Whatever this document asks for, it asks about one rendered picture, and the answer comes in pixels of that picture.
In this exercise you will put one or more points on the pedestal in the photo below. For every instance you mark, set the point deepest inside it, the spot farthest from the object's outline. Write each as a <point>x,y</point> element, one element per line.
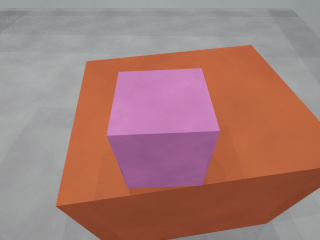
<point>266,158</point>

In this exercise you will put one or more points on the carton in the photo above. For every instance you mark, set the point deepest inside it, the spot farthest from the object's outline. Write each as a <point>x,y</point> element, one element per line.
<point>162,128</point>

